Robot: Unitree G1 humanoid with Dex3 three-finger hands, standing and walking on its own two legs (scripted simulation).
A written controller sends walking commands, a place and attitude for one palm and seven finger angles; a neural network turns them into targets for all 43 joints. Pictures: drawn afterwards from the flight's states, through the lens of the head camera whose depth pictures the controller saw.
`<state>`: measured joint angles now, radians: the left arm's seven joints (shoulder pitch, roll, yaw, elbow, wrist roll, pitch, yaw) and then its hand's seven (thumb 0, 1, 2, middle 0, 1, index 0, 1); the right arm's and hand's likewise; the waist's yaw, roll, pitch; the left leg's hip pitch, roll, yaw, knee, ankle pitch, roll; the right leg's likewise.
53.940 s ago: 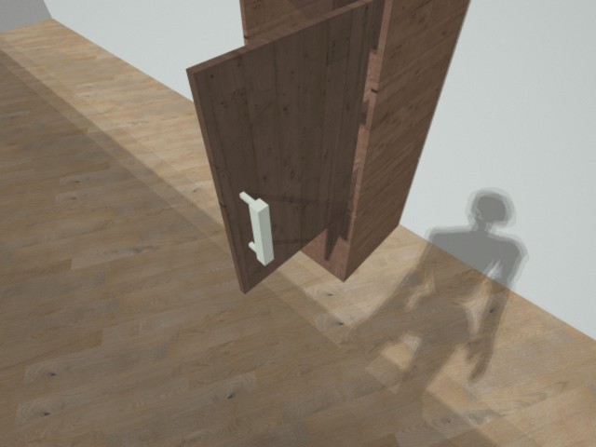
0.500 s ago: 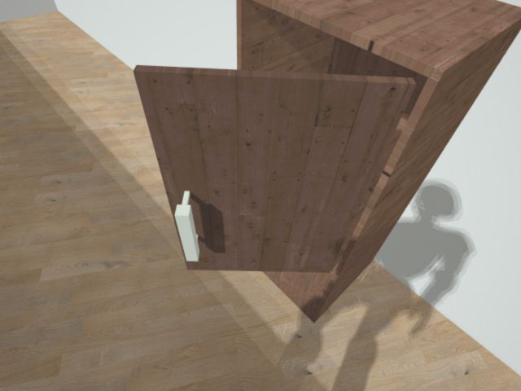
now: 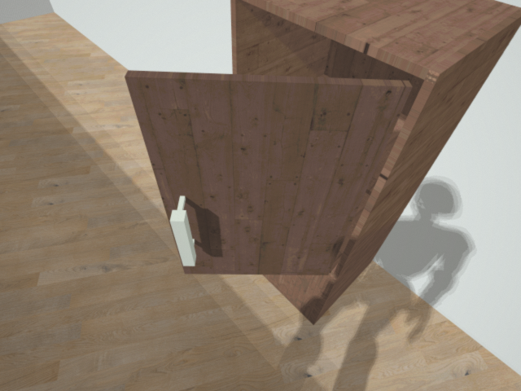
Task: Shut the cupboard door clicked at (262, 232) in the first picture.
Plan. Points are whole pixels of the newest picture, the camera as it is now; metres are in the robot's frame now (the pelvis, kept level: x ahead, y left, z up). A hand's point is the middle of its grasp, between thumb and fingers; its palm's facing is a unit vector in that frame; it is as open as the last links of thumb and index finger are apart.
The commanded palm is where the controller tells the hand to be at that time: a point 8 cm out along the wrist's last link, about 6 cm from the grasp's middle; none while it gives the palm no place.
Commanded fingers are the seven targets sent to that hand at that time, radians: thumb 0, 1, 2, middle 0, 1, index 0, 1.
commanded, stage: raise the hand and make a fist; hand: left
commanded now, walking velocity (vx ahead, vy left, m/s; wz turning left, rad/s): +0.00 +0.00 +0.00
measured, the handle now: (186, 231) +0.44 +0.18 -0.10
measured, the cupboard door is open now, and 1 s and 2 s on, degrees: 47 47 47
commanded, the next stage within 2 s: bring the fist close to the handle in 1.92 s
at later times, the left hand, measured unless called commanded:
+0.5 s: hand out of the picture +0.12 +0.16 -0.09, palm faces +0.19 -0.98 -0.03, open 5.8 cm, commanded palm +0.12 +0.21 -0.08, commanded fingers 0.00 0.90 0.90 -0.66 -0.80 -0.66 -0.80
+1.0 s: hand (164, 361) +0.18 +0.16 -0.08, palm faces +0.05 -1.00 -0.02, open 3.5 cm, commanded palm +0.15 +0.21 -0.08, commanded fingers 0.00 0.90 0.90 -1.12 -1.30 -1.12 -1.30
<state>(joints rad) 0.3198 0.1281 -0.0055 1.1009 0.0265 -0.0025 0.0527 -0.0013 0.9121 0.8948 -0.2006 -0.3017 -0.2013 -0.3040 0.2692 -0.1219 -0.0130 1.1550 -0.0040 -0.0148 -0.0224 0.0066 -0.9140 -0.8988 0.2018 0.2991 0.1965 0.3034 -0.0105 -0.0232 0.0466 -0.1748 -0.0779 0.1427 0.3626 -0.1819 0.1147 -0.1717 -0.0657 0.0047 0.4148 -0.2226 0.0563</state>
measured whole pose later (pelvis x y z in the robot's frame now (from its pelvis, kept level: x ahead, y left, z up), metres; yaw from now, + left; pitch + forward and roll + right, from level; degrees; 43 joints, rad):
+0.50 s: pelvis -0.01 -0.05 -0.12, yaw +7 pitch +15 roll -2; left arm 0.59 0.23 0.11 0.01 -0.26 -0.54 -0.24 0.01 0.91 0.90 -0.49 -0.61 -0.49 -0.62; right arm 0.13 -0.28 -0.05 0.45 0.02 -0.26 -0.01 0.01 -0.91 -0.90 0.20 0.30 0.19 0.30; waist 0.04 -0.03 -0.17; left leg -1.02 -0.03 0.01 1.31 -0.56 0.05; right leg -0.98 0.03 -0.13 1.28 -0.57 -0.09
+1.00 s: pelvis +0.00 -0.04 -0.12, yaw +5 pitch +20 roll -3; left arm 0.48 0.23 0.16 -0.01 -0.32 -0.50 -0.34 0.01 0.91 0.90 -0.94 -1.11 -0.94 -1.11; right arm 0.24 -0.26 -0.04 0.55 0.03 -0.19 -0.05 0.02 -0.91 -0.90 0.20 0.30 0.20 0.30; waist 0.00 0.02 -0.18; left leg -1.08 -0.02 0.02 1.32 -0.58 0.07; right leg -1.05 0.04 -0.12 1.27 -0.57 -0.07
